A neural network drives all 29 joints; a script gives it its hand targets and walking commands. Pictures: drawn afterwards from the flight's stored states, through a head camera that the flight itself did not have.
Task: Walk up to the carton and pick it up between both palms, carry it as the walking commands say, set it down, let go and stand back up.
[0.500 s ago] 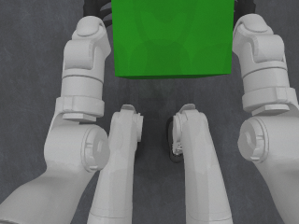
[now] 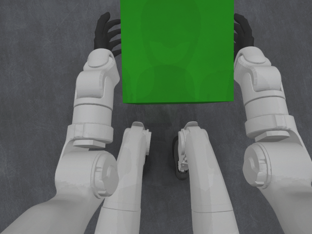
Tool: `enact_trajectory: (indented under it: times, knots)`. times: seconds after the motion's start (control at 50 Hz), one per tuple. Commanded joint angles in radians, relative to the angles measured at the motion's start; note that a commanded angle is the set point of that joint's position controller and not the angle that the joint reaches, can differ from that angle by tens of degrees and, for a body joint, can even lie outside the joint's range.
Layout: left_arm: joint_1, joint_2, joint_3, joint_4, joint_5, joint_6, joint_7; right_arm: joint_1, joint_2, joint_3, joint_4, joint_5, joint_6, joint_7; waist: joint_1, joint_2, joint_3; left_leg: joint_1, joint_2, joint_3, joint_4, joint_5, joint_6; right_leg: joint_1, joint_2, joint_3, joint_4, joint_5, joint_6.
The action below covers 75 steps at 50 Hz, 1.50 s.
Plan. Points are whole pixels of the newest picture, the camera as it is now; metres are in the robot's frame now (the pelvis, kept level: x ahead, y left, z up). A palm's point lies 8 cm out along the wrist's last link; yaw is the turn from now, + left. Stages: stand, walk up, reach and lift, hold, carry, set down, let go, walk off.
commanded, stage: reach and lift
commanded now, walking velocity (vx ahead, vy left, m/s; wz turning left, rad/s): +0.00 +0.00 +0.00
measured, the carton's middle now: (172, 63) +0.49 -0.02 -0.13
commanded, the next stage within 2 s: none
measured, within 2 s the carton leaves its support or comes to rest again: neither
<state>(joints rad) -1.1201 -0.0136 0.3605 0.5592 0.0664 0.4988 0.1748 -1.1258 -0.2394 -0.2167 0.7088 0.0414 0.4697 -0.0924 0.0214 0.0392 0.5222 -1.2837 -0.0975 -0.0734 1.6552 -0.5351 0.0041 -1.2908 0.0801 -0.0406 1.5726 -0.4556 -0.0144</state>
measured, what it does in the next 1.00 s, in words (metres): rises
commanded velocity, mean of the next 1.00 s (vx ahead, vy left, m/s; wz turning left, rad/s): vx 0.00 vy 0.00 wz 0.00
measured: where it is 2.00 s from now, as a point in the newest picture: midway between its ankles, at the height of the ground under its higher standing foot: (159, 167)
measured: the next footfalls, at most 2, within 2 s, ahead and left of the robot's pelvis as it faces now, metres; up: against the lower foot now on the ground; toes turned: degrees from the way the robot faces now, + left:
none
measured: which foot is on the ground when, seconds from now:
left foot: down 0.00-1.00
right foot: down 0.00-1.00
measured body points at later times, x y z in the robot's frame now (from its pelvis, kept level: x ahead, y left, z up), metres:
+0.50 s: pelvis +0.01 +0.00 +0.06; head +0.25 +0.01 +0.43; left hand +0.49 +0.14 +0.02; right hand +0.50 -0.16 +0.01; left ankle +0.13 +0.10 -0.53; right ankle +0.15 -0.11 -0.53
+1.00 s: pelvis +0.07 +0.00 +0.13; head +0.16 +0.02 +0.57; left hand +0.46 +0.14 +0.13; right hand +0.47 -0.16 +0.12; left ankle +0.13 +0.10 -0.53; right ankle +0.15 -0.11 -0.53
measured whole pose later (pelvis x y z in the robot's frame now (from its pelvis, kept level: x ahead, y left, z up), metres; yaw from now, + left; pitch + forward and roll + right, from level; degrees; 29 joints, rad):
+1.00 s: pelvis +0.07 +0.00 +0.13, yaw +1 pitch +10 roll -3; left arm -0.70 -0.17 0.37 0.62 0.26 0.47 0.12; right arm -0.68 -0.07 -0.32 0.75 -0.14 0.44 -0.01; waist 0.02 0.03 0.03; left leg -0.84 -0.08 -0.12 1.11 -0.44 0.02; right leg -0.83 0.08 -0.02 1.01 -0.36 -0.02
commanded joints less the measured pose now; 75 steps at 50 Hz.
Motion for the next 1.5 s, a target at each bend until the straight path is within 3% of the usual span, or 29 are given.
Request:
enact_trajectory:
  times: [0.0, 0.12, 0.14, 0.26, 0.34, 0.42, 0.48, 0.52, 0.54, 0.58, 0.6, 0.62, 0.66, 0.7, 0.72, 0.78, 0.82, 0.9, 0.96, 0.98, 1.04, 1.08, 1.12, 1.14, 1.22, 1.24, 1.32, 1.34, 1.48]
  knots:
    - [-0.664, -1.108, -0.649, -0.135, -0.216, -0.027, -0.225, -0.934, 1.015, 0.434, -0.347, 0.117, -0.075, 0.292, -0.054, -0.034, -2.225, 0.653, -0.037, -0.072, -0.371, 0.185, -0.008, 0.495, 0.070, 0.107, -0.265, 0.065, -0.021]
    - [-0.672, -1.120, -0.609, -0.100, -0.196, -0.011, -0.241, -0.899, 1.095, 0.433, -0.301, 0.103, -0.049, 0.304, -0.060, -0.049, -2.210, 0.689, -0.029, -0.067, -0.453, 0.091, 0.001, 0.600, 0.050, 0.120, -0.357, 0.006, -0.009]
    - [-0.633, -1.111, -0.554, 0.000, -0.169, -0.009, -0.250, -0.849, 1.095, 0.397, -0.200, 0.068, -0.046, 0.306, -0.060, -0.073, -2.074, 0.601, -0.028, -0.055, -0.452, 0.046, -0.001, 0.518, 0.050, 0.113, -0.368, -0.051, -0.011]
    - [-0.587, -1.150, -0.664, -0.145, -0.208, -0.014, -0.266, -0.853, 1.161, 0.503, -0.397, 0.143, -0.057, 0.316, -0.042, -0.048, -2.365, 0.803, -0.037, -0.057, -0.477, 0.232, 0.003, 0.738, 0.051, 0.131, -0.399, 0.136, 0.001]
    - [-0.547, -1.140, -0.675, -0.133, -0.194, -0.020, -0.270, -0.785, 1.163, 0.506, -0.337, 0.153, -0.057, 0.322, -0.021, -0.018, -2.262, 0.792, -0.031, -0.056, -0.513, 0.246, 0.000, 0.735, 0.042, 0.155, -0.429, 0.144, -0.002]
    - [-0.475, -1.167, -0.721, -0.196, -0.213, -0.023, -0.278, -0.731, 1.190, 0.586, -0.460, 0.170, -0.061, 0.316, -0.026, -0.042, -2.326, 0.892, -0.035, -0.059, -0.552, 0.368, -0.002, 0.876, 0.039, 0.166, -0.488, 0.261, 0.003]
    - [-0.446, -1.182, -0.684, -0.138, -0.179, -0.027, -0.275, -0.694, 1.143, 0.502, -0.367, 0.113, -0.073, 0.325, -0.064, -0.027, -2.159, 0.857, -0.028, -0.087, -0.583, 0.304, -0.003, 0.770, 0.039, 0.147, -0.486, 0.221, -0.013]
    - [-0.388, -1.161, -0.679, -0.124, -0.151, -0.048, -0.276, -0.642, 1.167, 0.510, -0.337, 0.101, -0.086, 0.332, -0.029, -0.007, -2.066, 0.813, -0.021, -0.069, -0.591, 0.349, -0.004, 0.758, 0.032, 0.160, -0.516, 0.249, -0.014]
    - [-0.452, -1.207, -0.779, -0.271, -0.223, -0.060, -0.274, -0.693, 1.205, 0.597, -0.505, 0.140, -0.102, 0.329, -0.071, -0.038, -2.323, 0.990, -0.025, -0.078, -0.584, 0.432, -0.005, 0.901, 0.047, 0.157, -0.522, 0.335, -0.003]
    - [-0.313, -1.186, -0.706, -0.094, -0.162, -0.042, -0.272, -0.579, 1.153, 0.517, -0.378, 0.083, -0.096, 0.319, -0.080, -0.039, -2.035, 0.898, -0.019, -0.091, -0.606, 0.428, -0.008, 0.791, 0.041, 0.144, -0.530, 0.327, -0.014]
    - [-0.351, -1.226, -0.797, -0.247, -0.225, -0.052, -0.271, -0.627, 1.188, 0.621, -0.546, 0.153, -0.102, 0.322, -0.057, -0.035, -2.277, 1.070, -0.021, -0.093, -0.637, 0.514, -0.009, 0.962, 0.046, 0.149, -0.553, 0.408, -0.005]
    - [-0.347, -1.154, -0.672, -0.055, -0.146, -0.052, -0.281, -0.580, 1.122, 0.480, -0.296, 0.052, -0.099, 0.320, -0.073, -0.032, -1.853, 0.761, -0.013, -0.085, -0.636, 0.300, -0.010, 0.743, 0.031, 0.161, -0.558, 0.213, -0.020]
    - [-0.306, -1.238, -0.743, -0.161, -0.189, -0.060, -0.276, -0.611, 1.187, 0.581, -0.483, 0.105, -0.113, 0.334, -0.059, -0.060, -2.092, 1.003, -0.017, -0.112, -0.675, 0.427, -0.001, 0.899, 0.038, 0.147, -0.582, 0.328, -0.014]
    - [-0.224, -1.240, -0.644, 0.013, -0.118, -0.056, -0.275, -0.507, 1.159, 0.468, -0.276, 0.033, -0.107, 0.336, -0.061, -0.023, -1.747, 0.853, -0.004, -0.110, -0.700, 0.289, -0.005, 0.738, 0.027, 0.151, -0.604, 0.200, -0.027]
    - [-0.222, -1.246, -0.673, -0.009, -0.132, -0.058, -0.279, -0.568, 1.167, 0.517, -0.354, 0.059, -0.112, 0.340, -0.044, -0.044, -1.797, 0.918, 0.000, -0.108, -0.722, 0.307, 0.002, 0.785, 0.029, 0.147, -0.624, 0.213, -0.020]
    - [-0.155, -1.247, -0.545, 0.114, -0.046, -0.055, -0.285, -0.401, 1.183, 0.353, -0.148, -0.034, -0.103, 0.351, -0.072, -0.029, -1.374, 0.815, 0.017, -0.116, -0.782, 0.172, 0.004, 0.656, 0.019, 0.140, -0.684, 0.096, -0.039]
    - [-0.013, -1.247, -0.431, 0.218, 0.035, -0.042, -0.289, -0.280, 1.205, 0.274, -0.037, -0.090, -0.087, 0.364, -0.023, -0.005, -1.186, 0.786, 0.020, -0.097, -0.842, 0.134, 0.006, 0.625, 0.016, 0.134, -0.726, 0.055, -0.046]
    - [0.039, -1.240, -0.303, 0.275, 0.074, -0.037, -0.310, -0.355, 1.222, 0.247, -0.063, -0.117, -0.083, 0.374, 0.015, -0.077, -1.065, 0.789, 0.030, -0.088, -0.889, 0.082, 0.014, 0.706, -0.004, 0.156, -0.782, -0.007, -0.038]
    - [0.038, -1.262, -0.361, 0.190, 0.025, -0.051, -0.318, -0.390, 1.261, 0.340, -0.175, -0.057, -0.094, 0.377, 0.013, -0.076, -1.211, 0.894, 0.025, -0.083, -0.890, 0.240, 0.016, 0.830, -0.007, 0.171, -0.811, 0.122, -0.034]
    - [0.004, -1.235, -0.371, 0.132, 0.026, -0.058, -0.318, -0.337, 1.271, 0.310, -0.099, -0.055, -0.088, 0.379, 0.016, -0.038, -1.181, 0.904, 0.033, -0.087, -0.904, 0.260, 0.015, 0.781, -0.010, 0.173, -0.805, 0.136, -0.033]
    - [-0.037, -1.308, -0.519, 0.028, -0.045, -0.068, -0.305, -0.346, 1.269, 0.387, -0.224, -0.005, -0.115, 0.378, -0.034, 0.039, -1.313, 1.057, 0.031, -0.093, -0.904, 0.445, 0.000, 0.863, 0.003, 0.168, -0.802, 0.308, -0.045]
    - [0.002, -1.320, -0.616, -0.082, -0.090, -0.073, -0.305, -0.319, 1.333, 0.509, -0.322, 0.054, -0.107, 0.374, -0.007, -0.007, -1.487, 1.122, 0.034, -0.095, -0.897, 0.622, -0.003, 0.974, 0.009, 0.171, -0.805, 0.455, -0.023]
    - [0.056, -1.348, -0.676, -0.079, -0.115, -0.044, -0.309, -0.270, 1.333, 0.572, -0.392, 0.075, -0.088, 0.362, -0.028, -0.005, -1.507, 1.177, 0.035, -0.094, -0.903, 0.700, -0.012, 1.076, -0.001, 0.189, -0.832, 0.549, -0.017]
    - [0.089, -1.325, -0.660, -0.078, -0.110, -0.036, -0.307, -0.259, 1.342, 0.588, -0.400, 0.084, -0.078, 0.362, -0.006, -0.035, -1.474, 1.168, 0.040, -0.099, -0.923, 0.698, -0.010, 1.078, 0.000, 0.188, -0.841, 0.543, -0.015]
    - [0.184, -1.295, -0.673, -0.065, -0.092, 0.008, -0.308, -0.070, 1.325, 0.530, -0.356, 0.063, -0.036, 0.351, -0.041, -0.006, -1.267, 1.192, 0.053, -0.113, -0.974, 0.764, -0.009, 1.051, -0.007, 0.189, -0.908, 0.572, -0.012]
    - [0.248, -1.275, -0.633, -0.015, -0.065, 0.024, -0.309, -0.040, 1.322, 0.534, -0.341, 0.053, -0.019, 0.352, -0.005, -0.047, -1.222, 1.169, 0.051, -0.112, -0.993, 0.747, -0.005, 1.067, -0.009, 0.192, -0.916, 0.571, -0.009]
    - [0.318, -1.255, -0.537, 0.077, -0.027, 0.053, -0.327, -0.058, 1.284, 0.509, -0.336, 0.007, 0.010, 0.350, -0.004, -0.118, -1.082, 1.083, 0.050, -0.100, -1.050, 0.613, -0.001, 1.105, -0.021, 0.185, -0.961, 0.518, -0.002]
    - [0.247, -1.245, -0.570, 0.008, -0.051, 0.047, -0.323, -0.064, 1.275, 0.498, -0.336, 0.019, 0.012, 0.349, -0.025, -0.085, -1.066, 1.104, 0.055, -0.104, -1.056, 0.649, -0.005, 1.135, -0.021, 0.189, -0.968, 0.540, -0.008]
    - [0.126, -1.249, -0.586, -0.048, -0.070, 0.083, -0.331, -0.167, 1.319, 0.525, -0.350, 0.087, 0.037, 0.364, 0.005, -0.004, -1.094, 1.167, 0.052, -0.091, -1.089, 0.527, 0.001, 1.167, -0.034, 0.197, -0.995, 0.405, -0.025]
